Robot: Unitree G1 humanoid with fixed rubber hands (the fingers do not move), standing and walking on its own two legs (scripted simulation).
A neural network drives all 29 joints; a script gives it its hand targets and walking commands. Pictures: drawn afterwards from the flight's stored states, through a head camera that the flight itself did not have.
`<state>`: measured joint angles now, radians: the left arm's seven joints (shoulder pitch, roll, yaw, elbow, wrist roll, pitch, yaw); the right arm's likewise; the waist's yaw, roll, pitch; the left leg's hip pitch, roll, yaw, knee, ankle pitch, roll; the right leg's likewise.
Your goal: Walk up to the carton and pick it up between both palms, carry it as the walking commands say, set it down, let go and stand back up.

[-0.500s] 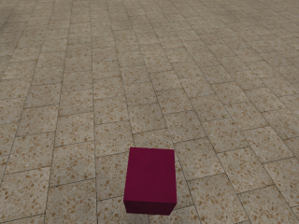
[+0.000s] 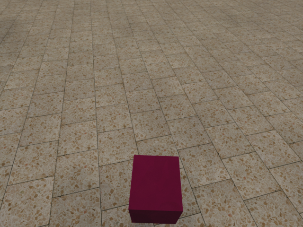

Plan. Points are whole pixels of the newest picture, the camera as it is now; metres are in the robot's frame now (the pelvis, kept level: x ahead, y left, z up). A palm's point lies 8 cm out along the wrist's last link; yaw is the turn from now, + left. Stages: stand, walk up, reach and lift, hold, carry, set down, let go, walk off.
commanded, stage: stand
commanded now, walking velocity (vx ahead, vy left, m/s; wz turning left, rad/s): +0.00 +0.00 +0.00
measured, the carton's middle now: (155, 190) +0.42 -0.04 -0.63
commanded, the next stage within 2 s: reach and lift in 0.14 s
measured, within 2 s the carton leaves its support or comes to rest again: neither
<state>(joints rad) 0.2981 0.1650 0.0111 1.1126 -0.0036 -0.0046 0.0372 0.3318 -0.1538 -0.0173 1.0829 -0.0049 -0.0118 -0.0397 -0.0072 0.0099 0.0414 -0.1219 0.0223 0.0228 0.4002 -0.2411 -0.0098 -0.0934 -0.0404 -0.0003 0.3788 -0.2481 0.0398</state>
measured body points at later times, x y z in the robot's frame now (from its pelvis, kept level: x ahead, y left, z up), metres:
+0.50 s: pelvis -0.02 +0.00 -0.02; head +0.06 +0.00 +0.42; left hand +0.14 +0.21 -0.15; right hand +0.13 -0.22 -0.15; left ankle -0.01 +0.12 -0.74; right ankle -0.03 -0.14 -0.74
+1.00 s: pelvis -0.12 -0.02 -0.09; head +0.04 -0.02 +0.33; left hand +0.22 +0.22 -0.18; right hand +0.20 -0.24 -0.19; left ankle -0.01 +0.12 -0.74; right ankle -0.03 -0.14 -0.74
